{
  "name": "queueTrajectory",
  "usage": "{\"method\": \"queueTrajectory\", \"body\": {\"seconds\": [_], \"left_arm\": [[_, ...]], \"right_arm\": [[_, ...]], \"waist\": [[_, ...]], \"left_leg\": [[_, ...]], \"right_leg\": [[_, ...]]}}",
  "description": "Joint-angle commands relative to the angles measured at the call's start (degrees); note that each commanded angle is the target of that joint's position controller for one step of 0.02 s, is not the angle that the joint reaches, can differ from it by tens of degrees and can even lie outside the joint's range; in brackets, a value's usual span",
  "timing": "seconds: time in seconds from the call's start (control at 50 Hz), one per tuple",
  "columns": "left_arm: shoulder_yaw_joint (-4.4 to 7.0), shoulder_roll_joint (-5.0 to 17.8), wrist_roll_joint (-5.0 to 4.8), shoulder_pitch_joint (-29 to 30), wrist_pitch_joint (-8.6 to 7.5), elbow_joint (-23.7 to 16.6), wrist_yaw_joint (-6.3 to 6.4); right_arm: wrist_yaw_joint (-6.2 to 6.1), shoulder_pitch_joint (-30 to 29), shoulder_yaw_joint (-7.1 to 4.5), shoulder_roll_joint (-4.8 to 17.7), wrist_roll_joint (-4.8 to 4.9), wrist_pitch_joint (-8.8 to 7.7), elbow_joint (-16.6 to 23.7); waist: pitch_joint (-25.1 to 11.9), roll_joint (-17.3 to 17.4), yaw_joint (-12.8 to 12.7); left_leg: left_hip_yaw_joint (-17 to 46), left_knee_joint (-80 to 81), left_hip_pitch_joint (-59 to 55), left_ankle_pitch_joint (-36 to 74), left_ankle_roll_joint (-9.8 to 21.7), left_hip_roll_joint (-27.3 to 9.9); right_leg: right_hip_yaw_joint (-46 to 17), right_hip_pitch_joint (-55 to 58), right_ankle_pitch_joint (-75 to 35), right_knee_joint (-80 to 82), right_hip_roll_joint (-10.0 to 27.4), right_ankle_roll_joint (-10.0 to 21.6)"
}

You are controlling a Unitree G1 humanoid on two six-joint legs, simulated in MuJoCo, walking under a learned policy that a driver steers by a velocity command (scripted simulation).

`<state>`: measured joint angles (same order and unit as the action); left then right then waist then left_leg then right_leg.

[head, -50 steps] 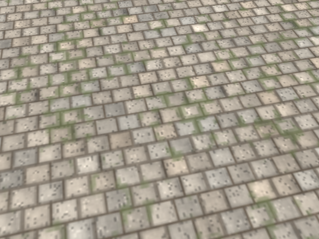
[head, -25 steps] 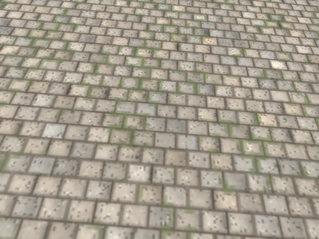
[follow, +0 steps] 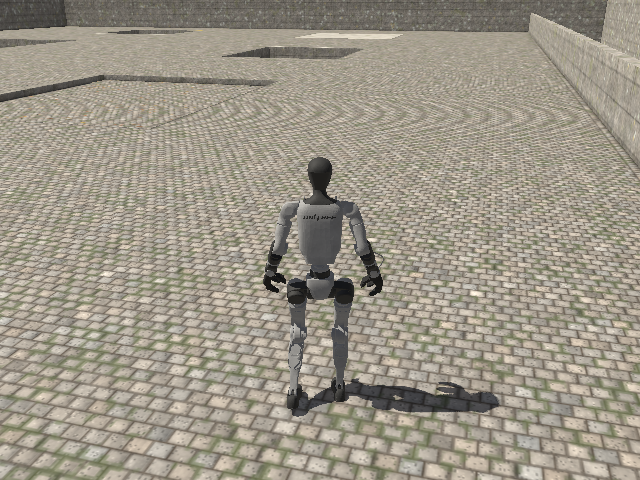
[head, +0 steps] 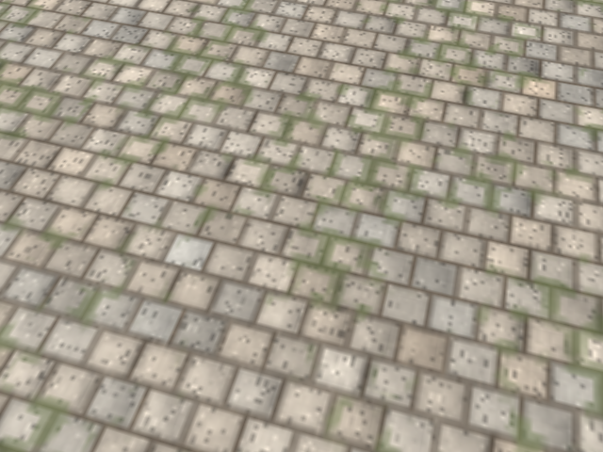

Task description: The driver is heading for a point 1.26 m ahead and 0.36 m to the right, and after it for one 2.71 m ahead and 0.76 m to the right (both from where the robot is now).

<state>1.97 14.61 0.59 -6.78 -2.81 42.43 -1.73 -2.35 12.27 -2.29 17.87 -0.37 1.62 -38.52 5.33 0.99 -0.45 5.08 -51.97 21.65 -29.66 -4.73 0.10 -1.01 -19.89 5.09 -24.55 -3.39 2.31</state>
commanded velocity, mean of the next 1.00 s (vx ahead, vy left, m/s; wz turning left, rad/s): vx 0.31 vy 0.00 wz -0.44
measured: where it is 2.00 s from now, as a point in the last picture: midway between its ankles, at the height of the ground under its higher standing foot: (454, 310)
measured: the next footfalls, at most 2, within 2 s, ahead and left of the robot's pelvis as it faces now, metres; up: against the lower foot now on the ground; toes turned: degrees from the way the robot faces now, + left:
left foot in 0.12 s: +0.10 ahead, +0.13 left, +0.00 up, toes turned -8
right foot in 0.54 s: +0.14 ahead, -0.15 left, +0.00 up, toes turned -21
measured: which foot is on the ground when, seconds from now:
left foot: up 0.00-0.10, down 0.12-0.54, up 0.56-0.98, down 1.00-1.00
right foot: down 0.00-0.14, up 0.16-0.52, down 0.54-1.00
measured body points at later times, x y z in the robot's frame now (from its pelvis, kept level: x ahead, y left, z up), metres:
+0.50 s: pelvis +0.09 -0.02 +0.00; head +0.11 -0.03 +0.45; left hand +0.34 +0.18 -0.08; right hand +0.08 -0.32 -0.10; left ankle +0.06 +0.14 -0.73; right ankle +0.09 -0.14 -0.72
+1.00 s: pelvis +0.32 -0.13 -0.01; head +0.34 -0.15 +0.43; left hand +0.47 +0.14 -0.12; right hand +0.42 -0.45 -0.07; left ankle +0.49 -0.10 -0.74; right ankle +0.10 -0.14 -0.73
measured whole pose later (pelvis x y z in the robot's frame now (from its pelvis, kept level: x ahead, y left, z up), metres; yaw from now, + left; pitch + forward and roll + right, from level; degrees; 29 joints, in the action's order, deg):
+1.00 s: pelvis +0.32 -0.13 -0.01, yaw -31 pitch +2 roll +0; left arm 3.8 18.3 -0.9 -24.6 -1.9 45.4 1.2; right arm 2.3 1.8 -2.0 16.3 0.3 -6.8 -35.4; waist 1.5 1.3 -4.8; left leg 0.3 -26.7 28.0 -0.6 2.0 1.3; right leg -9.9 3.8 27.4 -23.0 -3.7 3.5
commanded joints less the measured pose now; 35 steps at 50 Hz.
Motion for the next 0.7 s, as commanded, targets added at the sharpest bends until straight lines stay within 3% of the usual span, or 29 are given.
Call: {"method": "queueTrajectory", "body": {"seconds": [0.02,0.08,0.12,0.14,0.16,0.18,0.2,0.22,0.24,0.26,0.32,0.38,0.44,0.48,0.52,0.54,0.56,0.58,0.6,0.62,0.64,0.66,0.7], "left_arm": [[3.18,11.54,-0.77,2.66,0.31,-3.55,0.54],[3.43,12.23,-1.79,4.48,1.7,-4.16,1.17],[2.76,10.27,-2.07,3.97,2.31,-3.91,1.62],[2.19,8.49,-1.72,2.75,2.31,-4.03,1.62],[2.1,7.32,-1.95,1.9,2.28,-4.8,1.77],[2.55,8.68,-2.05,0.59,2.14,-4.21,1.94],[3.65,10.77,-2.09,-0.89,2.3,-3.66,2.01],[4.14,11.05,-2.29,-3.0,2.76,-2.65,2.07],[4.09,10.27,-2.15,-3.43,3.16,-2.5,2.0],[3.75,8.99,-2.15,-2.25,3.33,-2.95,1.76],[2.9,7.23,-2.3,2.09,2.8,-5.42,0.55],[1.97,5.74,-2.04,3.86,2.29,-7.13,-0.55],[1.78,6.47,-2.09,3.88,2.21,-7.98,-1.16],[2.0,7.31,-2.24,2.12,2.26,-7.86,-1.27],[2.97,8.62,-2.1,-4.84,2.4,-5.35,-0.94],[4.7,11.68,-2.59,-12.35,2.53,-3.33,-0.36],[6.64,19.25,-2.5,-19.87,2.44,-2.57,0.77],[6.37,21.09,-1.95,-18.88,0.87,-4.4,0.23],[4.89,15.81,-1.72,-16.58,-0.29,-4.59,0.01],[3.8,12.47,-1.54,-14.46,-0.91,-4.78,0.03],[3.26,10.99,-1.57,-11.67,-0.92,-5.29,0.23],[2.88,10.16,-1.37,-9.51,-0.76,-5.83,0.52],[2.86,10.68,-0.86,-8.21,-0.66,-6.38,1.26]], "right_arm": [[-0.52,7.11,-0.99,3.8,-0.11,-0.28,1.72],[-0.27,4.71,-1.42,4.55,-0.23,0.03,2.4],[-0.13,3.65,-1.74,5.01,-0.87,-0.49,3.61],[-0.41,4.06,-2.42,7.87,-1.42,-0.7,4.45],[-0.3,3.6,-3.41,10.84,-1.93,-0.61,3.89],[-0.15,1.31,-3.27,9.79,-2.35,-0.86,5.09],[-0.29,0.59,-2.73,7.98,-2.49,-1.44,5.68],[-0.36,-0.56,-2.35,6.65,-1.57,-2.04,5.92],[-0.38,-0.88,-2.27,6.01,-0.3,-2.69,5.6],[-0.44,-0.29,-2.23,5.89,0.34,-3.09,5.16],[-0.4,2.14,-2.8,6.72,0.1,-3.5,4.17],[0.29,2.95,-3.75,8.57,0.35,-4.0,3.39],[1.44,3.56,-4.65,10.39,1.22,-4.44,2.48],[2.06,2.94,-4.92,10.8,2.06,-4.49,2.02],[2.2,1.86,-4.57,9.68,2.49,-4.49,1.78],[2.18,2.4,-3.61,7.13,1.62,-4.75,1.71],[2.11,-0.02,-1.94,2.35,-0.57,-5.31,5.45],[1.8,-2.82,-1.77,2.73,0.43,-6.92,8.27],[2.26,-4.1,-2.7,7.08,2.41,-8.1,8.17],[2.6,-3.84,-2.94,8.3,2.51,-8.82,7.63],[2.51,-3.2,-3.1,8.25,1.07,-9.1,6.49],[2.57,-2.92,-3.38,8.38,-0.22,-9.12,6.08],[3.15,-2.09,-3.21,7.02,-0.76,-8.73,5.45]], "waist": [[-11.6,-8.73,2.1],[-9.62,-7.89,2.59],[-7.98,-6.97,3.43],[-7.8,-2.18,3.28],[-6.5,8.73,1.47],[-5.81,13.45,2.27],[-6.47,11.65,2.29],[-6.76,8.12,1.28],[-6.0,7.01,1.38],[-4.92,6.78,2.17],[-3.77,6.07,4.49],[-4.15,6.19,5.2],[-3.41,6.83,4.84],[-3.34,6.83,3.1],[-5.29,4.7,-1.08],[-9.24,0.82,-4.61],[-12.16,-15.23,-6.73],[-14.02,-16.44,-6.91],[-9.54,-11.05,-6.85],[-6.38,-9.44,-5.02],[-4.48,-5.45,-3.21],[-3.46,-5.41,-1.74],[-3.69,-5.95,-0.17]], "left_leg": [[-1.33,10.72,-7.34,6.08,0.12,0.32],[-1.82,18.28,-11.53,14.82,2.29,1.29],[-1.08,24.41,-16.28,17.9,4.76,0.0],[4.22,28.14,-18.16,16.28,7.35,-6.1],[10.87,32.59,-14.53,13.59,12.14,-12.38],[17.16,36.79,-12.33,18.46,17.09,-18.75],[17.95,37.08,-13.37,19.98,18.93,-20.53],[15.48,36.9,-15.0,15.91,17.72,-18.79],[13.72,37.33,-17.55,11.21,16.51,-17.66],[12.31,38.23,-19.45,8.82,15.81,-17.05],[7.91,40.76,-21.8,8.83,15.28,-15.92],[2.77,41.15,-20.38,12.1,15.14,-15.73],[-0.75,40.75,-16.46,11.9,15.22,-16.07],[-2.03,38.77,-14.48,11.31,14.52,-16.93],[-6.44,30.6,-8.13,14.85,11.99,-15.29],[-11.02,18.46,-2.87,20.02,9.29,-12.48],[-16.36,-6.31,14.79,6.02,3.16,-5.21],[-4.48,-17.91,29.14,-4.72,1.99,1.43],[-0.58,-20.7,33.5,-0.88,3.43,-2.5],[-0.75,-18.28,32.29,4.51,4.79,-4.35],[-0.86,-14.8,29.79,8.7,4.81,-5.8],[-0.84,-10.67,26.48,11.9,4.43,-6.42],[-2.22,-6.71,21.98,16.6,2.93,-5.38]], "right_leg": [[-15.85,6.38,-15.06,6.9,13.66,11.71],[-18.29,1.21,3.33,7.8,12.56,9.59],[-18.67,-4.13,12.46,6.02,9.83,5.88],[-16.44,-7.64,16.65,1.82,7.39,2.91],[-7.2,-9.74,21.77,-6.86,0.8,-0.38],[-2.14,-9.99,24.96,-19.67,-1.55,-2.61],[-2.62,-12.44,27.55,-30.98,0.45,-3.74],[-3.57,-14.55,25.25,-35.68,1.98,-4.11],[-3.82,-17.96,21.74,-37.52,3.44,-4.57],[-3.66,-20.72,19.42,-37.63,4.49,-4.91],[-0.86,-21.39,15.39,-31.96,5.79,-5.82],[1.4,-15.36,13.97,-22.55,6.58,-5.31],[4.24,-8.19,14.42,-15.73,5.74,-3.46],[5.42,-3.41,12.86,-11.22,5.09,-1.68],[7.74,9.35,10.18,-5.95,1.97,0.58],[4.82,20.65,10.74,-4.47,1.85,2.72],[-21.01,32.9,15.31,2.63,16.86,10.33],[-44.71,35.43,27.08,11.93,24.03,19.56],[-40.06,33.99,27.15,13.09,24.21,18.98],[-33.8,30.22,22.13,12.17,21.83,16.9],[-28.37,26.14,15.85,11.55,19.27,14.96],[-24.16,22.43,8.72,11.82,17.11,13.81],[-19.57,18.13,-1.8,12.74,14.68,13.3]]}}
